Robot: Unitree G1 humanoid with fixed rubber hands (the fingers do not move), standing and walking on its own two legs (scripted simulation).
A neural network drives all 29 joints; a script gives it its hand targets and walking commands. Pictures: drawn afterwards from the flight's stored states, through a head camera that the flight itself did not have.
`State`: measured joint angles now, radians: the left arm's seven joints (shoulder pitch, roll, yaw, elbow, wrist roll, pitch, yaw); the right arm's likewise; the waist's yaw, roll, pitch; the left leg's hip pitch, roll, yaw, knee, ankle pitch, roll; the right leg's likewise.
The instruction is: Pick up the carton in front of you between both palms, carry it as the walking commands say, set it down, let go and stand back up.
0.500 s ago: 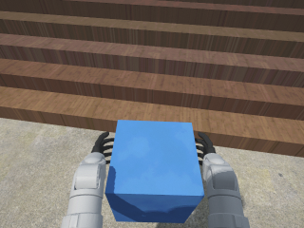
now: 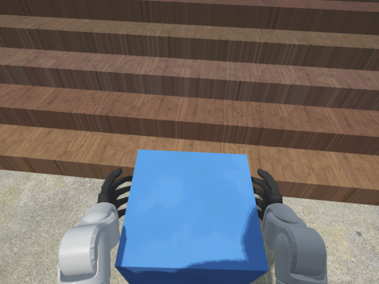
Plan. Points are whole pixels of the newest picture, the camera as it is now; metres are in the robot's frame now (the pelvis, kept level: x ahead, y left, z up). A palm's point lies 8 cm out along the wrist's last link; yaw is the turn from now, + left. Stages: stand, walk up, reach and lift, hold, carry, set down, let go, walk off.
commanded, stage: carry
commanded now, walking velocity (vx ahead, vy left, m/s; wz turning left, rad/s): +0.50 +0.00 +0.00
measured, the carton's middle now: (188, 227) +0.23 +0.01 +0.02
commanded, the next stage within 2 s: none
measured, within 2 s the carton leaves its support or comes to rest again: neither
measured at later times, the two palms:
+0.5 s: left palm (154, 94) +0.55 +0.11 +0.13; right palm (261, 93) +0.58 -0.19 +0.12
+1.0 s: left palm (163, 45) +0.98 +0.12 +0.10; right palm (236, 46) +0.96 -0.18 +0.10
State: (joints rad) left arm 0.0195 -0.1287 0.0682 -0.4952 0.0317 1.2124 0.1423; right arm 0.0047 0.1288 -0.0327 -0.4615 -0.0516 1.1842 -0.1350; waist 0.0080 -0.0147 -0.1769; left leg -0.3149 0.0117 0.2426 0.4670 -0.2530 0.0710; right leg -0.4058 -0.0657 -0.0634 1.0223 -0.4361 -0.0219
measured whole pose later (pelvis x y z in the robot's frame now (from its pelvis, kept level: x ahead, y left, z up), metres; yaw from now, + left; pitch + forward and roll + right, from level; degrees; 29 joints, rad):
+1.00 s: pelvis +0.61 -0.01 -0.01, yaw +0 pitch +6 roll -1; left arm -0.56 -0.13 0.29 -0.20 0.00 1.15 0.19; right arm -0.56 0.12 -0.29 -0.17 0.02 1.11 -0.19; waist -0.06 -0.01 0.06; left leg -0.43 -0.01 0.18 0.56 -0.24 0.12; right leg -0.67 -0.02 -0.04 1.45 -0.36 -0.06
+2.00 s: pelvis +1.31 -0.06 +0.31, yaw +0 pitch +3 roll +2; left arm -0.65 -0.11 0.39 -0.23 0.10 1.23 0.17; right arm -0.78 0.04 -0.22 -0.03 0.08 1.20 -0.25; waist -0.20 0.00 -0.01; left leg -0.22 -0.02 0.12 0.52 -0.35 0.06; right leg -1.09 -0.02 0.02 2.04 -0.50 -0.15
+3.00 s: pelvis +1.98 -0.14 +0.67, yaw +0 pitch +5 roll -3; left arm -0.75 -0.10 0.32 -0.04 0.07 1.31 0.19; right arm -0.77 0.06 -0.38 0.00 -0.01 1.29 -0.18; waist 0.05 0.00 -0.10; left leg -0.11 0.17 0.07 0.44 -0.12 0.04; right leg -0.87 -0.02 -0.16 1.23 -0.39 -0.17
